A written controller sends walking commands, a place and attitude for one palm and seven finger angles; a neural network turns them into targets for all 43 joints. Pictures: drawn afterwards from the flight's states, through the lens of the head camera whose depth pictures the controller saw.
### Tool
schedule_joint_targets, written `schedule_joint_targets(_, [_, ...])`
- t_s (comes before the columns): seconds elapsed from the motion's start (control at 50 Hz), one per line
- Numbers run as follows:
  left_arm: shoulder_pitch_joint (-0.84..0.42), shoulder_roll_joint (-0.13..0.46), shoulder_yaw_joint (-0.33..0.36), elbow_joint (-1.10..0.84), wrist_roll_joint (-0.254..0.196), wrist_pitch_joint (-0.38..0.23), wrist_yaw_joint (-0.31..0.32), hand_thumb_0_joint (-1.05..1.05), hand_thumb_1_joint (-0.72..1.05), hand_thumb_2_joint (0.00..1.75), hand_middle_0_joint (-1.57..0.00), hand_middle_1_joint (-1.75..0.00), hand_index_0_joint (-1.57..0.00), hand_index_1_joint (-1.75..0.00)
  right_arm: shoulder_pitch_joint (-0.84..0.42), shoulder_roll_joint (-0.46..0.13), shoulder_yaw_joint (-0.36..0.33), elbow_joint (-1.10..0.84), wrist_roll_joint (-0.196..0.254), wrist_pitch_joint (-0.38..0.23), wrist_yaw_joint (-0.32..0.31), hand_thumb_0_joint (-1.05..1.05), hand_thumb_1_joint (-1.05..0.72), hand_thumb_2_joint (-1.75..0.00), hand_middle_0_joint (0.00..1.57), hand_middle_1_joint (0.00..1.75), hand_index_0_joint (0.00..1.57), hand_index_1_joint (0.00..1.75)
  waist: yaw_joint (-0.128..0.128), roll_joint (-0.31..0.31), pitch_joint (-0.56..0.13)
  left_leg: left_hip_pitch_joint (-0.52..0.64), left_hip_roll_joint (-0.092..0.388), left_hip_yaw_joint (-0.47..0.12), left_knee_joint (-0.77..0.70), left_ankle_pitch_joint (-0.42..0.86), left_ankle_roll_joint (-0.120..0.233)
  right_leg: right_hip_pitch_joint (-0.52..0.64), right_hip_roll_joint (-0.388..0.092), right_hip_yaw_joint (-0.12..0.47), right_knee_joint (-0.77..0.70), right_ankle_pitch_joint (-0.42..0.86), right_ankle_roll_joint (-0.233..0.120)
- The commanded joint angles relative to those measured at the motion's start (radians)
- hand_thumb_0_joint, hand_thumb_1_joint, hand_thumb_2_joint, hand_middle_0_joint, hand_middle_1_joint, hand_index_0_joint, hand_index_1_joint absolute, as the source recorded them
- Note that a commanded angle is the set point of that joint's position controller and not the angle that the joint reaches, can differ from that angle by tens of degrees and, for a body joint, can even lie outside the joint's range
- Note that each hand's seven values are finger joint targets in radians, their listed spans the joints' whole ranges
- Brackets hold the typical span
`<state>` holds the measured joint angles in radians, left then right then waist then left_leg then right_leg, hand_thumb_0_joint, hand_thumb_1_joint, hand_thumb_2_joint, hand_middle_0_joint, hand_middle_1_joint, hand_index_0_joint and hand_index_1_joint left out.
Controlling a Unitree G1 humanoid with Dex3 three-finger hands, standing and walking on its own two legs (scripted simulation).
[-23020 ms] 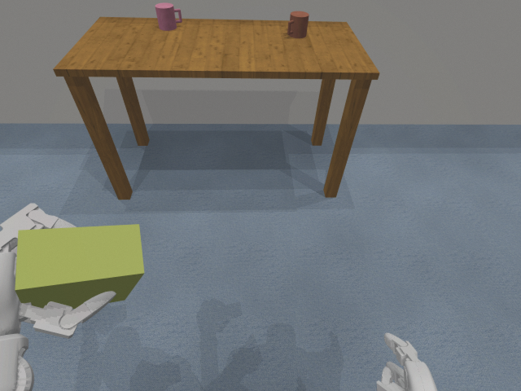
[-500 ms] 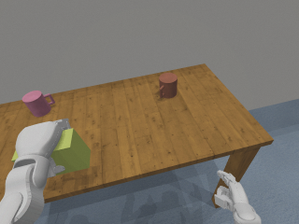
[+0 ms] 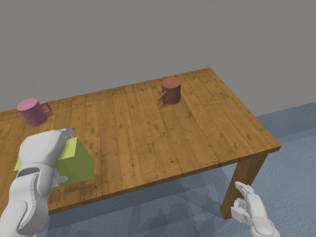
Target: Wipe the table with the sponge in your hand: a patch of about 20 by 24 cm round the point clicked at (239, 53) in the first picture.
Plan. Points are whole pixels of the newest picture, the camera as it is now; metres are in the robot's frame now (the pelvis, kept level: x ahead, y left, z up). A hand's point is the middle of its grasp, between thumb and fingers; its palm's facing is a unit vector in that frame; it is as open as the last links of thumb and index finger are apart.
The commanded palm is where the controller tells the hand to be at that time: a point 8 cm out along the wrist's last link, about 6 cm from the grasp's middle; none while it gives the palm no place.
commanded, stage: move the sponge above the wiping area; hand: left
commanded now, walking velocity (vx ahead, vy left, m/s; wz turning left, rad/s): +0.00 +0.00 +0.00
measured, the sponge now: (62, 168) +0.23 +0.30 +0.07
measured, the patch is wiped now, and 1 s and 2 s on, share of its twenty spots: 0.00 0.00 0.00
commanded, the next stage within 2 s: none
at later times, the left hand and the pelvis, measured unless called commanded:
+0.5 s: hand (69, 153) +0.26 +0.28 +0.09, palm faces +0.04 -0.09 -1.00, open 9.7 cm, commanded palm +0.23 +0.28 +0.16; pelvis +0.01 +0.01 +0.00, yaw +0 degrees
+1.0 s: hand (72, 155) +0.26 +0.28 +0.08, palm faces +0.02 -0.10 -1.00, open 9.7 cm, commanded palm +0.24 +0.27 +0.14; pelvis +0.01 +0.01 +0.00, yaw +0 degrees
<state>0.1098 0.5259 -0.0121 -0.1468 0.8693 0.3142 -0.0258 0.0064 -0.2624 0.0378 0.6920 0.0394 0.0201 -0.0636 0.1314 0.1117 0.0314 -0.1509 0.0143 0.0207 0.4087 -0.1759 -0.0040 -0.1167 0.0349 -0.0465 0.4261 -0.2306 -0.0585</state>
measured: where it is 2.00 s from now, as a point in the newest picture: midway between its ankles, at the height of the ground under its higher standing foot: outside the picture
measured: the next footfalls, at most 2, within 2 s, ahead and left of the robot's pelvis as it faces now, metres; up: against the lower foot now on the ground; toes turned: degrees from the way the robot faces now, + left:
none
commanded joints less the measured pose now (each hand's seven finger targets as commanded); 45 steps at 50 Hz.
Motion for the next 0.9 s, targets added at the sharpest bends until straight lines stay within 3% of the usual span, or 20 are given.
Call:
schedule_joint_targets(0.0, [-0.25,0.248,0.165,-0.153,0.028,-0.015,0.047,0.0,0.1,1.3,-1.2,-1.6,-1.2,-1.6,-0.206,-0.095,-0.032,-0.167,-0.003,-0.064,-0.006,0.0,-0.9,-0.9,0.2,0.3,0.2,0.3,-0.008,-0.059,-0.176,0.074,-0.05,-0.047,-0.021,0.128,0.05,-0.021,-0.025,0.122,-0.104,0.101,-0.009])
schedule_joint_targets(0.02, [-0.243,0.227,0.146,-0.144,0.02,-0.018,0.046,0.0,0.1,1.3,-1.2,-1.6,-1.2,-1.6,-0.2,-0.095,-0.037,-0.172,-0.003,-0.063,-0.008,0.0,-0.9,-0.9,0.2,0.3,0.2,0.3,-0.009,-0.063,-0.17,0.07,-0.048,-0.041,-0.021,0.118,0.053,-0.02,-0.03,0.119,-0.107,0.096,-0.003])
schedule_joint_targets(0.06, [-0.274,0.29,0.194,-0.136,0.035,-0.015,0.05,0.0,0.1,1.3,-1.2,-1.6,-1.2,-1.6,-0.218,-0.101,-0.032,-0.169,-0.002,-0.064,-0.01,0.0,-0.9,-0.9,0.2,0.3,0.2,0.3,0.0,-0.038,-0.163,0.068,-0.055,-0.05,-0.024,0.095,0.049,-0.032,-0.022,0.157,-0.117,0.056,-0.014])
schedule_joint_targets(0.08, [-0.284,0.216,0.128,-0.141,0.028,-0.018,0.049,0.0,0.1,1.3,-1.2,-1.6,-1.2,-1.6,-0.21,-0.091,-0.033,-0.177,0.0,-0.067,-0.011,0.0,-0.9,-0.9,0.2,0.3,0.2,0.3,-0.013,-0.038,-0.175,0.07,-0.051,-0.037,-0.02,0.101,0.053,-0.024,-0.03,0.124,-0.107,0.069,-0.007])
schedule_joint_targets(0.16, [-0.291,0.282,0.185,-0.135,0.039,-0.033,0.059,0.0,0.1,1.3,-1.2,-1.6,-1.2,-1.6,-0.209,-0.099,-0.037,-0.171,-0.004,-0.071,-0.012,0.0,-0.9,-0.9,0.2,0.3,0.2,0.3,0.003,-0.032,-0.206,0.082,-0.057,-0.05,-0.019,0.118,0.052,-0.013,-0.021,0.152,-0.105,0.087,-0.016])
schedule_joint_targets(0.18, [-0.297,0.22,0.134,-0.142,0.035,-0.038,0.059,0.0,0.1,1.3,-1.2,-1.6,-1.2,-1.6,-0.2,-0.091,-0.039,-0.177,-0.002,-0.075,-0.012,0.0,-0.9,-0.9,0.2,0.3,0.2,0.3,-0.01,-0.05,-0.214,0.082,-0.05,-0.037,-0.011,0.137,0.055,-0.007,-0.03,0.12,-0.091,0.126,-0.008])
schedule_joint_targets(0.26, [-0.293,0.254,0.168,-0.127,0.047,-0.031,0.073,0.0,0.1,1.3,-1.2,-1.6,-1.2,-1.6,-0.203,-0.098,-0.04,-0.168,-0.003,-0.072,-0.006,0.0,-0.9,-0.9,0.2,0.3,0.2,0.3,0.001,-0.032,-0.206,0.079,-0.052,-0.053,-0.02,0.141,0.049,-0.021,-0.019,0.14,-0.094,0.117,-0.017])
schedule_joint_targets(0.28, [-0.286,0.187,0.115,-0.127,0.043,-0.028,0.074,0.0,0.1,1.3,-1.2,-1.6,-1.2,-1.6,-0.19,-0.091,-0.044,-0.174,0.0,-0.073,-0.004,0.0,-0.9,-0.9,0.2,0.3,0.2,0.3,-0.008,-0.05,-0.214,0.076,-0.046,-0.041,-0.016,0.152,0.053,-0.013,-0.026,0.106,-0.084,0.14,-0.009])
schedule_joint_targets(0.36, [-0.272,0.232,0.153,-0.143,0.059,-0.008,0.09,0.0,0.1,1.3,-1.2,-1.6,-1.2,-1.6,-0.206,-0.1,-0.043,-0.172,-0.004,-0.066,0.004,0.0,-0.9,-0.9,0.2,0.3,0.2,0.3,0.008,-0.034,-0.227,0.077,-0.049,-0.059,-0.024,0.175,0.047,-0.003,-0.017,0.132,-0.075,0.163,-0.021])
schedule_joint_targets(0.38, [-0.275,0.161,0.095,-0.154,0.055,-0.004,0.09,0.0,0.1,1.3,-1.2,-1.6,-1.2,-1.6,-0.196,-0.09,-0.046,-0.18,0.0,-0.066,0.006,0.0,-0.9,-0.9,0.2,0.3,0.2,0.3,-0.003,-0.044,-0.242,0.078,-0.042,-0.046,-0.018,0.188,0.051,0.001,-0.024,0.098,-0.063,0.183,-0.012])
schedule_joint_targets(0.46, [-0.247,0.239,0.164,-0.149,0.064,0.024,0.099,0.0,0.1,1.3,-1.2,-1.6,-1.2,-1.6,-0.212,-0.101,-0.045,-0.174,-0.003,-0.053,0.011,0.0,-0.9,-0.9,0.2,0.3,0.2,0.3,0.014,-0.048,-0.242,0.075,-0.046,-0.06,-0.02,0.194,0.046,0.011,-0.016,0.137,-0.064,0.19,-0.022])
schedule_joint_targets(0.48, [-0.254,0.15,0.082,-0.159,0.061,0.029,0.094,0.0,0.1,1.3,-1.2,-1.6,-1.2,-1.6,-0.206,-0.09,-0.044,-0.184,0.002,-0.053,0.013,0.0,-0.9,-0.9,0.2,0.3,0.2,0.3,-0.002,-0.052,-0.244,0.073,-0.042,-0.046,-0.014,0.204,0.05,0.007,-0.024,0.1,-0.056,0.208,-0.013])
schedule_joint_targets(0.56, [-0.252,0.18,0.101,-0.169,0.072,0.04,0.094,0.0,0.1,1.3,-1.2,-1.6,-1.2,-1.6,-0.221,-0.092,-0.042,-0.181,0.001,-0.048,0.018,0.0,-0.9,-0.9,0.2,0.3,0.2,0.3,0.004,-0.046,-0.226,0.082,-0.041,-0.066,-0.019,0.194,0.046,-0.016,-0.012,0.128,-0.064,0.179,-0.022])
schedule_joint_targets(0.6, [-0.282,0.132,0.049,-0.144,0.072,0.041,0.089,0.0,0.1,1.3,-1.2,-1.6,-1.2,-1.6,-0.201,-0.088,-0.04,-0.179,0.003,-0.048,0.016,0.0,-0.9,-0.9,0.2,0.3,0.2,0.3,-0.013,-0.084,-0.221,0.073,-0.04,-0.06,-0.015,0.19,0.048,-0.028,-0.019,0.101,-0.064,0.183,-0.011])
schedule_joint_targets(0.66, [-0.331,0.159,0.06,-0.152,0.09,0.044,0.093,0.0,0.1,1.3,-1.2,-1.6,-1.2,-1.6,-0.222,-0.089,-0.036,-0.18,0.003,-0.044,0.012,0.0,-0.9,-0.9,0.2,0.3,0.2,0.3,-0.004,-0.038,-0.22,0.082,-0.045,-0.069,-0.025,0.156,0.046,-0.036,-0.009,0.126,-0.072,0.132,-0.022])
schedule_joint_targets(0.68, [-0.33,0.108,0.017,-0.151,0.085,0.04,0.093,0.0,0.1,1.3,-1.2,-1.6,-1.2,-1.6,-0.206,-0.084,-0.041,-0.183,0.005,-0.047,0.011,0.0,-0.9,-0.9,0.2,0.3,0.2,0.3,-0.014,-0.045,-0.233,0.084,-0.039,-0.056,-0.016,0.17,0.051,-0.031,-0.015,0.093,-0.061,0.155,-0.016])
schedule_joint_targets(0.76, [-0.308,0.174,0.079,-0.152,0.098,0.035,0.106,0.0,0.1,1.3,-1.2,-1.6,-1.2,-1.6,-0.215,-0.089,-0.04,-0.177,-0.003,-0.042,0.013,0.0,-0.9,-0.9,0.2,0.3,0.2,0.3,0.003,-0.037,-0.256,0.09,-0.044,-0.069,-0.017,0.194,0.045,-0.011,-0.007,0.129,-0.061,0.183,-0.026])
schedule_joint_targets(0.78, [-0.307,0.112,0.031,-0.129,0.09,0.04,0.104,0.0,0.1,1.3,-1.2,-1.6,-1.2,-1.6,-0.203,-0.083,-0.041,-0.179,0.001,-0.042,0.012,0.0,-0.9,-0.9,0.2,0.3,0.2,0.3,-0.01,-0.059,-0.242,0.077,-0.041,-0.054,-0.012,0.188,0.049,-0.017,-0.015,0.098,-0.059,0.188,-0.017])
schedule_joint_targets(0.86, [-0.331,0.17,0.075,-0.095,0.101,0.058,0.108,0.0,0.1,1.3,-1.2,-1.6,-1.2,-1.6,-0.221,-0.093,-0.037,-0.17,0.002,-0.03,0.011,0.0,-0.9,-0.9,0.2,0.3,0.2,0.3,-0.002,-0.042,-0.222,0.07,-0.048,-0.063,-0.021,0.167,0.043,-0.03,-0.008,0.134,-0.071,0.161,-0.025])
schedule_joint_targets(0.88, [-0.324,0.103,0.022,-0.097,0.088,0.059,0.105,0.0,0.1,1.3,-1.2,-1.6,-1.2,-1.6,-0.208,-0.085,-0.039,-0.178,0.007,-0.033,0.012,0.0,-0.9,-0.9,0.2,0.3,0.2,0.3,-0.013,-0.05,-0.238,0.065,-0.044,-0.051,-0.015,0.172,0.048,-0.016,-0.017,0.098,-0.06,0.176,-0.017])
